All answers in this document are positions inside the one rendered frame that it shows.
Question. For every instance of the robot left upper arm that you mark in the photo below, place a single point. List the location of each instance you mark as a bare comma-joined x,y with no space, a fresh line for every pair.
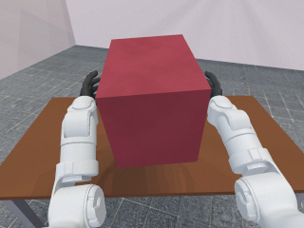
80,206

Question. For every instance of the right robot forearm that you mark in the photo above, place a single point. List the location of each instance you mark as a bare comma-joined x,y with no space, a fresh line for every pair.
247,157

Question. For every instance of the table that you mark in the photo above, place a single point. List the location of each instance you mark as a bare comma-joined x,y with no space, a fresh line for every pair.
29,170

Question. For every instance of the robot left hand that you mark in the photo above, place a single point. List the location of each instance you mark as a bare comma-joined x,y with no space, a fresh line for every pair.
88,88

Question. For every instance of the carton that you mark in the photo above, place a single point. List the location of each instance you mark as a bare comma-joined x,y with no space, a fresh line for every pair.
153,99

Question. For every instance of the robot right hand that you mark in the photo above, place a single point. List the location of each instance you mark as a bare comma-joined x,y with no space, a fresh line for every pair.
214,84

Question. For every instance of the left robot forearm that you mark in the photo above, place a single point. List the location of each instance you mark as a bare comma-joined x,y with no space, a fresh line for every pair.
78,145

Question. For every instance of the robot right upper arm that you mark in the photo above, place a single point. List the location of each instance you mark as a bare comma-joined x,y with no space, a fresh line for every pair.
267,200

